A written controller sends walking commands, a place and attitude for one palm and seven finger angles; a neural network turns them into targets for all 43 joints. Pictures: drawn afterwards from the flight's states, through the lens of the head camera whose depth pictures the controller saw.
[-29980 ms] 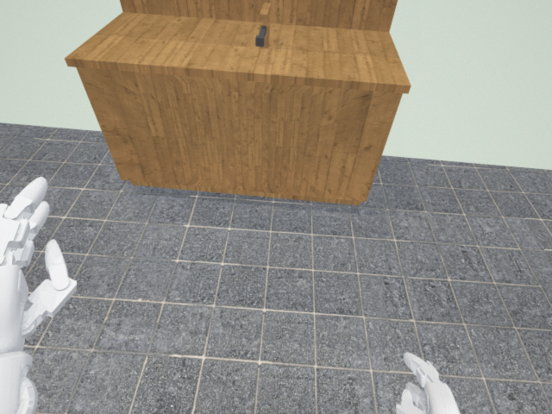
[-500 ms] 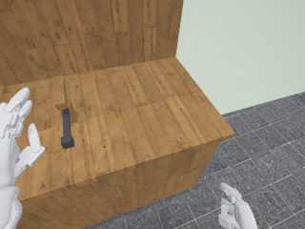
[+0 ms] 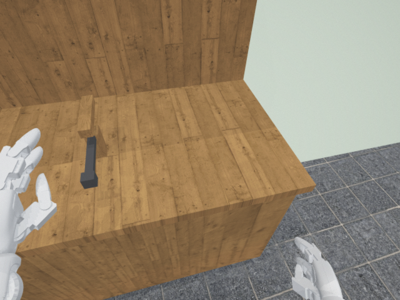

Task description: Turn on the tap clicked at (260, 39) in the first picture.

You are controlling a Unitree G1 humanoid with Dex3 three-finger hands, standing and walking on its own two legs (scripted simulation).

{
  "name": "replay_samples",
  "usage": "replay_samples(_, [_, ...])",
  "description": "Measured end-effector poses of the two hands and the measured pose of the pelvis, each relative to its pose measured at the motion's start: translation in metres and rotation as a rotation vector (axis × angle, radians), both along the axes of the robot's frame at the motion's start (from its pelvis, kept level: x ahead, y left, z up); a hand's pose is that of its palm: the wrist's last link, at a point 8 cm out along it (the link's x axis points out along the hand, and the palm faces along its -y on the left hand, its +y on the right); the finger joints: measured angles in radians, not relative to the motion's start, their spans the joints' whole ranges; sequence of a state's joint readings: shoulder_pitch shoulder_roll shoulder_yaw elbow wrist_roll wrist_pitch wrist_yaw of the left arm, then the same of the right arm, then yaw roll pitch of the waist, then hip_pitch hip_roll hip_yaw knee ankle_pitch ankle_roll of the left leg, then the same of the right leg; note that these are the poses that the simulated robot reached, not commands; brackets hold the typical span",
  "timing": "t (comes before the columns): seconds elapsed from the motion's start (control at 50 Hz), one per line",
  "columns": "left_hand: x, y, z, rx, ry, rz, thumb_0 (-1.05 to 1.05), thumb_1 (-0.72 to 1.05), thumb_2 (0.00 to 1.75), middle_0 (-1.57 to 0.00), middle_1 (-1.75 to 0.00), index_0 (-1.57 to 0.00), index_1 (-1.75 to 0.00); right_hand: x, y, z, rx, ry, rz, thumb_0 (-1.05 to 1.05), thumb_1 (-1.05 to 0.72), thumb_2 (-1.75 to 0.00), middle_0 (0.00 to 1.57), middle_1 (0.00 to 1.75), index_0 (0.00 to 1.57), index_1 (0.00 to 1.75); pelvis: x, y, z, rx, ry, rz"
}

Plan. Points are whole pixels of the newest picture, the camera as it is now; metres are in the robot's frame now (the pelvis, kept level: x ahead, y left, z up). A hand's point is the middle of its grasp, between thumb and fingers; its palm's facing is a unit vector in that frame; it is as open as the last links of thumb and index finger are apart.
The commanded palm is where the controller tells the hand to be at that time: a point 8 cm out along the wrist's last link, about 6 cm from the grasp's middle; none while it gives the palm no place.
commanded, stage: turn the palm inward beside the body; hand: left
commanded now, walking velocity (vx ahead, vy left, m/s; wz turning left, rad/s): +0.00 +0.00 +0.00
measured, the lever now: (89, 179) +0.33 +0.29 +0.03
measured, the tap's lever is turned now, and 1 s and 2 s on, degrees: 0 0 0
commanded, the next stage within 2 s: reach beside the lever's end, fingers flat in 1.82 s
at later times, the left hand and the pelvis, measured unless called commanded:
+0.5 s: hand (68, 211) +0.20 +0.22 +0.15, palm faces +0.45 -0.84 -0.29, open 7.4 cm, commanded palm +0.15 +0.26 +0.17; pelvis +0.01 -0.04 +0.00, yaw +2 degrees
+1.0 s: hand (62, 230) +0.18 +0.23 +0.14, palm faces +0.48 -0.86 -0.18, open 7.4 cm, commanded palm +0.13 +0.26 +0.15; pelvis +0.00 -0.02 -0.01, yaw +3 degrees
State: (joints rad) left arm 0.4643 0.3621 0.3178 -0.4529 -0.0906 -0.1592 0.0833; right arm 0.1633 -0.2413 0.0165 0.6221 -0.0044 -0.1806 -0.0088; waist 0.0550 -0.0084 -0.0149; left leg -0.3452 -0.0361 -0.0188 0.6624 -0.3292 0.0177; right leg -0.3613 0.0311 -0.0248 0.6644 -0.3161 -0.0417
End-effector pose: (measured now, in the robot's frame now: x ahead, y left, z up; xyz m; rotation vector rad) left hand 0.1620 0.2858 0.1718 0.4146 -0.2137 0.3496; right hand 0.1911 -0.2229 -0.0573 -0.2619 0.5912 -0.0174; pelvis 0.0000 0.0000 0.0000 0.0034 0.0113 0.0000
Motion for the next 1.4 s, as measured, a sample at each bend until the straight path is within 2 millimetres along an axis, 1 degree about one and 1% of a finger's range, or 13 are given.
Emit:
replay_samples(0.06, [-0.008, 0.006, 0.006, 0.006, -0.064, 0.092, 0.01, 0.89, 0.90, -0.21, -0.30, -0.21, -0.31, 0.007, 0.001, -0.007, 0.006, 0.003, 0.041, 0.01, -0.90, -0.90, 0.20, 0.30, 0.20, 0.29, -0.001, -0.008, -0.004, -0.004, 0.005, 0.025])
replay_samples(0.1, [-0.008, 0.006, 0.006, -0.013, -0.055, 0.120, 0.01, 0.89, 0.90, -0.21, -0.30, -0.21, -0.31, 0.011, 0.002, -0.011, 0.014, 0.006, 0.057, 0.01, -0.90, -0.90, 0.20, 0.30, 0.20, 0.29, -0.001, -0.013, -0.005, -0.004, 0.004, 0.038])
replay_samples(0.14, [-0.004, 0.002, 0.003, -0.034, -0.014, 0.121, 0.01, 0.89, 0.90, -0.20, -0.30, -0.21, -0.30, 0.013, 0.001, -0.015, 0.025, 0.005, 0.061, 0.01, -0.90, -0.90, 0.20, 0.30, 0.20, 0.29, -0.001, -0.017, -0.005, -0.003, 0.001, 0.044])
replay_samples(0.22, [0.006, -0.014, -0.003, -0.053, 0.064, 0.077, 0.01, 0.89, 0.90, -0.20, -0.30, -0.20, -0.30, 0.014, -0.003, -0.016, 0.053, -0.009, 0.040, 0.02, -0.90, -0.90, 0.20, 0.30, 0.20, 0.30, 0.002, -0.026, -0.003, 0.003, 0.002, 0.039])
replay_samples(0.32, [0.009, -0.029, 0.001, -0.057, 0.057, 0.049, 0.01, 0.89, 0.90, -0.21, -0.30, -0.21, -0.30, 0.011, -0.018, -0.018, 0.071, -0.016, -0.001, 0.01, -0.90, -0.90, 0.20, 0.30, 0.20, 0.30, 0.008, -0.036, -0.003, 0.009, 0.013, 0.025])
replay_samples(0.4, [0.003, -0.027, 0.002, -0.071, 0.048, 0.080, 0.01, 0.89, 0.90, -0.21, -0.30, -0.21, -0.31, 0.005, -0.036, -0.022, 0.058, 0.003, -0.031, 0.01, -0.90, -0.90, 0.20, 0.30, 0.20, 0.30, 0.011, -0.041, -0.004, 0.011, 0.020, 0.025])
replay_samples(0.48, [-0.006, -0.026, -0.003, -0.096, 0.063, 0.111, 0.01, 0.89, 0.90, -0.21, -0.30, -0.21, -0.30, -0.001, -0.051, -0.025, 0.034, 0.017, -0.055, 0.02, -0.90, -0.90, 0.20, 0.30, 0.20, 0.30, 0.011, -0.043, -0.005, 0.010, 0.021, 0.031])
replay_samples(0.58, [-0.011, -0.031, -0.012, -0.129, 0.072, 0.115, 0.01, 0.89, 0.90, -0.20, -0.30, -0.21, -0.30, -0.005, -0.059, -0.027, 0.009, 0.018, -0.070, 0.02, -0.90, -0.90, 0.20, 0.30, 0.20, 0.29, 0.008, -0.042, -0.006, 0.008, 0.023, 0.039])
replay_samples(0.68, [-0.013, -0.033, -0.016, -0.148, 0.062, 0.116, 0.01, 0.89, 0.90, -0.20, -0.30, -0.21, -0.30, -0.003, -0.052, -0.025, 0.014, -0.003, -0.067, 0.02, -0.90, -0.90, 0.20, 0.30, 0.20, 0.29, 0.006, -0.038, -0.007, 0.005, 0.023, 0.039])
replay_samples(0.9, [-0.024, -0.026, -0.022, -0.214, 0.069, 0.135, 0.01, 0.89, 0.90, -0.20, -0.30, -0.21, -0.30, 0.008, -0.010, -0.016, 0.057, -0.064, -0.004, 0.02, -0.90, -0.90, 0.20, 0.30, 0.20, 0.29, 0.005, -0.024, -0.006, -0.001, 0.013, 0.042])
replay_samples(1.04, [-0.032, -0.022, -0.028, -0.252, 0.084, 0.152, 0.01, 0.90, 0.90, -0.20, -0.30, -0.21, -0.30, 0.012, 0.008, -0.011, 0.059, -0.083, 0.032, 0.02, -0.90, -0.90, 0.20, 0.30, 0.20, 0.30, 0.002, -0.014, -0.005, -0.006, 0.002, 0.049])
replay_samples(1.2, [-0.039, -0.021, -0.031, -0.285, 0.089, 0.160, 0.01, 0.90, 0.90, -0.20, -0.30, -0.20, -0.30, 0.011, 0.017, -0.008, 0.051, -0.083, 0.039, 0.02, -0.90, -0.90, 0.20, 0.30, 0.20, 0.30, -0.001, -0.008, -0.004, -0.008, -0.007, 0.050])
replay_samples(1.4, [-0.045, -0.021, -0.032, -0.315, 0.088, 0.184, 0.01, 0.90, 0.90, -0.20, -0.30, -0.20, -0.30, 0.003, 0.014, -0.009, 0.043, -0.067, 0.024, 0.02, -0.90, -0.90, 0.20, 0.30, 0.20, 0.30, -0.006, -0.008, -0.003, -0.009, -0.019, 0.050])
